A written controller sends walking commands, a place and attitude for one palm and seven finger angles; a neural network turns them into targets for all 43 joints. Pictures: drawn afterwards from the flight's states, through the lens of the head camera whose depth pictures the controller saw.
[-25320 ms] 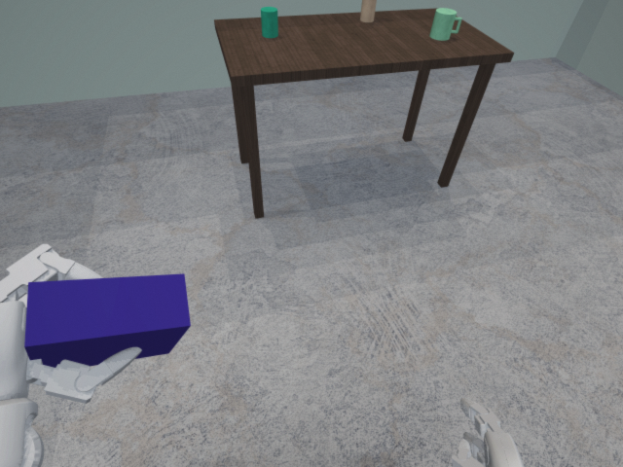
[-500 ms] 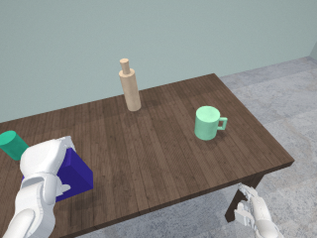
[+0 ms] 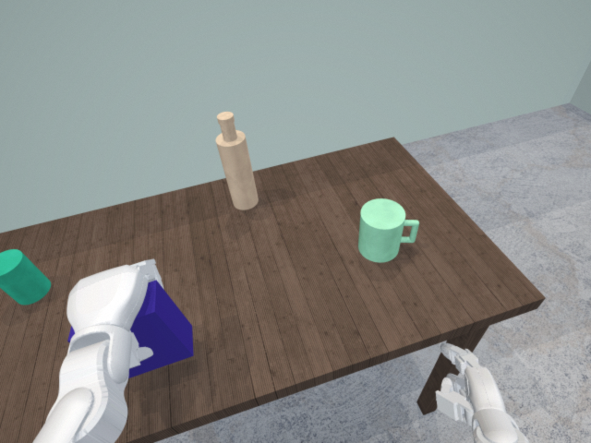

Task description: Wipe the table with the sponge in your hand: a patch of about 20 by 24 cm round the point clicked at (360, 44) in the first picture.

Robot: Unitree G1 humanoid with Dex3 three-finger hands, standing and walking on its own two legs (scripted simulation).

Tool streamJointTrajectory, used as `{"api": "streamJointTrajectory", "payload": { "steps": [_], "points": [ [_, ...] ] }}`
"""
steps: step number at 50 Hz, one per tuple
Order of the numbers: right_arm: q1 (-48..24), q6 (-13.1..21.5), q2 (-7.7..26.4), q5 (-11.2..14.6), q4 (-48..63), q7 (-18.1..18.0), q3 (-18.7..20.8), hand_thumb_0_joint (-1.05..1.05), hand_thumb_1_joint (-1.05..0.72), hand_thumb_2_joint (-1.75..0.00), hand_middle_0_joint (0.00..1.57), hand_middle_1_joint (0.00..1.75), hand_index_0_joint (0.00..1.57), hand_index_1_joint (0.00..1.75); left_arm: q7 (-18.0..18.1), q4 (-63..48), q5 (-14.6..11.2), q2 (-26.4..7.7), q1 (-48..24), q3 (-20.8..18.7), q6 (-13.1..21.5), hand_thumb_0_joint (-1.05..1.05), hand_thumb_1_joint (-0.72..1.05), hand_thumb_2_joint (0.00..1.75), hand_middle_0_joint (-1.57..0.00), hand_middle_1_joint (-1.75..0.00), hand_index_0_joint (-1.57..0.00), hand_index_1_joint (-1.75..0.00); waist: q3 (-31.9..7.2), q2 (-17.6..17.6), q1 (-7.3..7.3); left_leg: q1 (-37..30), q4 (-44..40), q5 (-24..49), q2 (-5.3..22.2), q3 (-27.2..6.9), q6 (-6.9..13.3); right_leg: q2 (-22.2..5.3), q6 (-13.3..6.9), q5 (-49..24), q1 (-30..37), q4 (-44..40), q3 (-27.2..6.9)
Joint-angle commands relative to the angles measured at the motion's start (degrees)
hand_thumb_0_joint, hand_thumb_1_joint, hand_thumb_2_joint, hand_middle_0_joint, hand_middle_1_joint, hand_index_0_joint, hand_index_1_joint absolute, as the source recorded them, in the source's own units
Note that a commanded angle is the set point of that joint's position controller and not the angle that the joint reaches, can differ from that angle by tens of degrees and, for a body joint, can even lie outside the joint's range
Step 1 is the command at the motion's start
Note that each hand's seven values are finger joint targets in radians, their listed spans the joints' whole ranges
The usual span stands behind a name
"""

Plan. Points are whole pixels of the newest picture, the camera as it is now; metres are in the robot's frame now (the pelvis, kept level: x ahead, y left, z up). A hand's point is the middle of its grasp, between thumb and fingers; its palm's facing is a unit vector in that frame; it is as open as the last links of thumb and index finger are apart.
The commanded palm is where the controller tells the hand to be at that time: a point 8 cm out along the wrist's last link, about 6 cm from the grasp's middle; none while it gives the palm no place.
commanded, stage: move the sponge above the wiping area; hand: left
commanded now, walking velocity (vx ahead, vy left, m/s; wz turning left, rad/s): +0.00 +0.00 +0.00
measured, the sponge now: (144, 339) +0.23 +0.27 +0.01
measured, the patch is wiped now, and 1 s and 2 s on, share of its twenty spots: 0.00 0.00 0.00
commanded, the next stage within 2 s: lower the sponge onto the table in 1.36 s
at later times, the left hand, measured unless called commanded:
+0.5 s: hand (152, 319) +0.24 +0.25 +0.05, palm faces +0.01 -0.13 -0.99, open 9.6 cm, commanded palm +0.21 +0.25 +0.11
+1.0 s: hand (155, 319) +0.24 +0.25 +0.04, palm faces +0.02 -0.11 -0.99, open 9.6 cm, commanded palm +0.21 +0.24 +0.11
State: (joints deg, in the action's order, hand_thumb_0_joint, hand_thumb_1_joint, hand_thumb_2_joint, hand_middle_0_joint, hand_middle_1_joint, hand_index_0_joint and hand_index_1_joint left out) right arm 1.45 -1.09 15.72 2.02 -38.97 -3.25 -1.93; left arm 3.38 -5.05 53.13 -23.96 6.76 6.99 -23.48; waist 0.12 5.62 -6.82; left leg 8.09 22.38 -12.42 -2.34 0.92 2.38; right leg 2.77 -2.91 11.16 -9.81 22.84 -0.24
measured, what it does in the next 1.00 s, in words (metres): stands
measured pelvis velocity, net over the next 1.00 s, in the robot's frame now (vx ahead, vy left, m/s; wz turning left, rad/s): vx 0.00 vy -0.01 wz -0.01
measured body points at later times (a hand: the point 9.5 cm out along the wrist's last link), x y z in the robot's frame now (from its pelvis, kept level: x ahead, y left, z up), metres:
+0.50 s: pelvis +0.00 +0.00 +0.00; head -0.01 -0.04 +0.45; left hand +0.24 +0.25 +0.10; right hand +0.25 -0.21 -0.09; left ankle +0.00 +0.09 -0.74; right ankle +0.01 -0.09 -0.74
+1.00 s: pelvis +0.00 -0.01 +0.00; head -0.01 -0.05 +0.45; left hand +0.24 +0.25 +0.10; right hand +0.25 -0.21 -0.09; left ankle +0.00 +0.09 -0.74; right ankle +0.01 -0.09 -0.74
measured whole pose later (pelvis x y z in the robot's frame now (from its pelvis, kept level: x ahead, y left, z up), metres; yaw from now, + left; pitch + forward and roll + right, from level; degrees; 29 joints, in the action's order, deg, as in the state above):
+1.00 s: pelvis +0.00 -0.01 +0.00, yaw +0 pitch -1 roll +0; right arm 0.6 -2.5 14.4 2.6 -40.6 -2.3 -1.4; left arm 9.0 0.6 54.9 -20.0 4.9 10.9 -25.1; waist -1.3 5.2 -7.0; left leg 8.8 23.1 -13.0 -1.9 1.0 1.9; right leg 3.3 -3.4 11.6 -10.7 23.7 -0.5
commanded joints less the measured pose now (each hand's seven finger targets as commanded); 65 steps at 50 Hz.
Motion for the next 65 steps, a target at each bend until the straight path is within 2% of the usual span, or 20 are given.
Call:
{"api": "streamJointTrajectory", "payload": {
  "steps": [1,4,11,14,18,19,21,24,25,33,41,44,45,49,50,53,59,63,64,65],
  "points": [
    [-12.95,3.23,4.49,-0.38,9.87,-0.39,1.62,0.00,-0.90,-0.90,0.20,0.30,0.20,0.30,3.66,-11.06,2.80,-11.44,-12.21,-8.25,1.39,0.00,0.10,1.30,-1.20,-1.60,-1.20,-1.60,-11.16,-3.58,-1.14,-1.77,-1.88,11.62,0.87,-5.67,0.13,-1.91,-2.25,-5.30,3.73,-3.43,-6.57],
    [-13.89,3.07,4.79,-0.21,9.55,-0.48,1.66,0.00,-0.90,-0.90,0.20,0.30,0.20,0.30,4.58,-11.49,2.89,-13.04,-14.36,-9.33,1.05,0.00,0.10,1.30,-1.20,-1.60,-1.20,-1.60,-10.63,-2.04,-1.07,-2.03,-2.29,10.22,0.74,-6.13,-0.02,-1.49,-2.60,-3.67,3.14,-4.05,-8.06],
    [-13.69,3.02,4.44,0.04,9.65,-0.12,1.62,0.00,-0.90,-0.90,0.20,0.30,0.20,0.30,4.58,-9.44,2.92,-7.84,-13.55,-4.36,-0.55,0.00,0.10,1.30,-1.20,-1.60,-1.20,-1.60,-10.89,-2.69,-0.58,-1.68,-2.16,11.58,0.84,-5.72,-0.08,-1.80,-2.28,-5.26,3.13,-3.39,-5.93],
    [-13.81,2.89,4.72,-0.04,9.57,-0.24,1.82,0.00,-0.90,-0.90,0.20,0.30,0.20,0.30,4.56,-9.99,3.30,-10.11,-15.14,-5.80,-0.60,0.00,0.10,1.30,-1.20,-1.60,-1.20,-1.60,-11.92,-2.33,-0.74,-2.20,-2.13,10.81,0.63,-5.85,0.10,-1.29,-2.58,-4.67,3.47,-3.46,-7.31],
    [-13.29,2.64,4.33,-0.13,9.86,0.35,2.01,0.00,-0.90,-0.90,0.20,0.30,0.20,0.30,4.93,-10.71,3.89,-6.87,-13.79,-3.08,0.08,0.00,0.10,1.30,-1.20,-1.60,-1.20,-1.60,-13.64,-2.48,-0.92,-2.28,-1.71,13.41,0.99,-5.52,-0.14,-1.70,-2.32,-7.69,4.10,-2.32,-5.77],
    [-13.49,2.55,4.60,-0.25,9.59,0.51,2.16,0.00,-0.90,-0.90,0.20,0.30,0.20,0.30,5.49,-10.50,4.13,-10.09,-12.54,-6.54,-0.15,0.00,0.10,1.30,-1.20,-1.60,-1.20,-1.60,-12.86,-2.77,-1.46,-2.00,-1.84,12.93,0.92,-6.12,-0.13,-1.07,-2.81,-6.87,4.28,-2.52,-7.22],
    [-13.57,2.34,4.18,-0.06,9.80,0.79,2.01,0.00,-0.90,-0.90,0.20,0.30,0.20,0.30,5.79,-9.02,3.93,-7.18,-10.52,-4.59,-0.76,0.00,0.10,1.30,-1.20,-1.60,-1.20,-1.60,-11.98,-4.63,-1.45,-1.18,-1.66,12.95,0.94,-5.59,-0.07,-1.56,-2.40,-7.24,4.03,-2.57,-6.33],
    [-14.38,1.63,4.81,-0.03,9.19,0.63,2.01,0.00,-0.90,-0.90,0.20,0.30,0.20,0.30,6.66,-8.66,4.03,-10.97,-11.88,-7.82,-1.92,0.00,0.10,1.30,-1.20,-1.60,-1.20,-1.60,-11.58,-3.17,-1.57,-1.15,-1.60,11.62,0.57,-5.43,-0.02,-1.33,-2.73,-6.50,4.14,-3.15,-8.31],
    [-14.82,1.63,4.42,0.15,9.68,0.65,1.65,0.00,-0.90,-0.90,0.20,0.30,0.20,0.30,6.46,-8.71,4.14,-7.98,-13.28,-4.79,-2.23,0.00,0.10,1.30,-1.20,-1.60,-1.20,-1.60,-11.92,-3.41,-1.09,-0.88,-1.60,11.42,0.51,-5.07,0.01,-1.64,-2.40,-6.30,4.08,-2.81,-6.81],
    [-13.42,2.26,4.33,0.10,9.35,0.24,2.15,0.00,-0.90,-0.90,0.20,0.30,0.20,0.30,5.47,-8.18,3.62,-5.27,-13.69,-1.42,-0.17,0.00,0.10,1.30,-1.20,-1.60,-1.20,-1.60,-11.72,-2.77,-0.20,-1.89,-0.93,11.64,0.64,-5.37,0.30,-1.47,-2.26,-6.52,2.21,-2.94,-6.64],
    [-13.63,2.57,4.00,0.18,9.05,0.31,2.29,0.00,-0.90,-0.90,0.20,0.30,0.20,0.30,7.87,-6.62,4.55,-6.09,-15.16,-3.05,0.88,0.00,0.10,1.30,-1.20,-1.60,-1.20,-1.60,-12.77,-3.83,-0.87,-1.24,-1.21,10.34,0.61,-5.41,0.06,-1.32,-2.32,-4.74,2.66,-2.75,-6.82],
    [-14.20,2.03,4.45,0.07,8.58,0.28,2.32,0.00,-0.90,-0.90,0.20,0.30,0.20,0.30,8.90,-6.37,4.57,-10.31,-14.83,-7.02,-0.37,0.00,0.10,1.30,-1.20,-1.60,-1.20,-1.60,-13.05,-3.67,-1.60,-1.19,-1.53,10.66,0.37,-5.73,-0.05,-1.10,-2.67,-5.15,4.02,-3.02,-8.34],
    [-14.99,2.02,4.07,0.32,9.09,0.32,1.95,0.00,-0.90,-0.90,0.20,0.30,0.20,0.30,8.59,-6.76,4.65,-6.80,-16.40,-3.67,-0.89,0.00,0.10,1.30,-1.20,-1.60,-1.20,-1.60,-13.41,-3.54,-1.10,-1.24,-1.33,10.99,0.34,-5.11,0.05,-1.46,-2.33,-5.69,3.94,-2.81,-6.98],
    [-15.30,1.65,4.33,0.51,9.17,0.75,2.18,0.00,-0.90,-0.90,0.20,0.30,0.20,0.30,7.54,-6.95,3.61,-6.60,-13.47,-3.38,-2.63,0.00,0.10,1.30,-1.20,-1.60,-1.20,-1.60,-12.20,-3.57,-1.17,-1.52,-1.57,11.68,0.25,-5.57,0.00,-1.18,-2.51,-6.46,3.98,-3.03,-7.71],
    [-15.48,1.69,4.09,0.65,9.74,0.87,1.94,0.00,-0.90,-0.90,0.20,0.30,0.20,0.30,6.87,-8.03,3.49,-4.06,-14.26,-0.56,-2.77,0.00,0.10,1.30,-1.20,-1.60,-1.20,-1.60,-13.15,-2.82,-0.75,-1.80,-1.35,11.95,0.23,-5.17,0.20,-1.44,-2.29,-7.26,4.14,-2.70,-6.59],
    [-14.48,1.36,4.30,0.39,9.55,1.13,2.15,0.00,-0.90,-0.90,0.20,0.30,0.20,0.30,5.75,-7.79,3.44,-5.22,-10.36,-1.66,-2.60,0.00,0.10,1.30,-1.20,-1.60,-1.20,-1.60,-12.47,-5.22,-0.92,-1.24,-1.01,13.26,0.27,-5.15,0.27,-1.59,-2.10,-9.61,4.75,-2.49,-6.64],
    [-14.48,1.44,4.27,-0.04,9.96,1.13,2.27,0.00,-0.90,-0.90,0.20,0.30,0.20,0.30,6.10,-12.17,4.10,-8.81,-10.52,-4.97,-0.73,0.00,0.10,1.30,-1.20,-1.60,-1.20,-1.60,-12.35,-4.11,-1.39,-2.17,-0.76,12.53,0.32,-5.80,0.42,-1.04,-2.59,-8.16,4.24,-2.86,-8.75],
    [-14.21,1.63,3.93,0.24,9.50,0.75,2.21,0.00,-0.90,-0.90,0.20,0.30,0.20,0.30,6.89,-10.11,3.89,-6.08,-12.30,-2.81,-0.34,0.00,0.10,1.30,-1.20,-1.60,-1.20,-1.60,-11.18,-4.05,-0.71,-1.73,-0.99,11.08,0.52,-5.34,0.34,-1.49,-2.20,-6.16,2.95,-3.36,-7.55],
    [-14.45,1.89,4.07,0.29,9.35,0.66,2.30,0.00,-0.90,-0.90,0.20,0.30,0.20,0.30,7.23,-10.76,3.84,-8.87,-13.49,-5.35,-0.34,0.00,0.10,1.30,-1.20,-1.60,-1.20,-1.60,-11.33,-4.07,-0.84,-2.17,-1.07,10.32,0.39,-5.64,0.44,-0.98,-2.51,-4.96,2.96,-3.78,-9.03],
    [-14.64,2.02,4.01,0.26,9.55,0.56,2.02,0.00,-0.90,-0.90,0.20,0.30,0.20,0.30,7.14,-9.94,3.98,-7.42,-13.64,-4.01,-0.57,0.00,0.10,1.30,-1.20,-1.60,-1.20,-1.60,-11.98,-3.83,-0.99,-1.98,-1.05,10.73,0.27,-5.42,0.49,-1.28,-2.36,-5.53,3.43,-3.36,-7.65]
  ]
}}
